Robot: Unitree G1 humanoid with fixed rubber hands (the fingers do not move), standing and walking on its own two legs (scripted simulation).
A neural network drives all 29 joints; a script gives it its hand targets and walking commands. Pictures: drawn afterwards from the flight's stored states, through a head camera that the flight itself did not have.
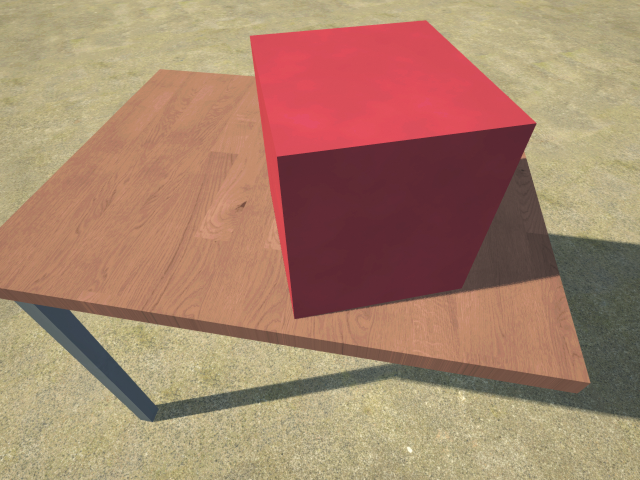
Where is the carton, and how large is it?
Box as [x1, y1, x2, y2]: [250, 20, 536, 318]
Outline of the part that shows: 425,20 250,36 270,190 294,318 460,288 536,123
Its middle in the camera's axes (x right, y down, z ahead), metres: +0.06 -0.11 +0.57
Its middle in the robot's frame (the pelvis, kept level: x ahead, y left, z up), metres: +0.52 -0.03 +0.12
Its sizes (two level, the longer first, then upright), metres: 0.287 0.259 0.282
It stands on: a table, 0.75 m high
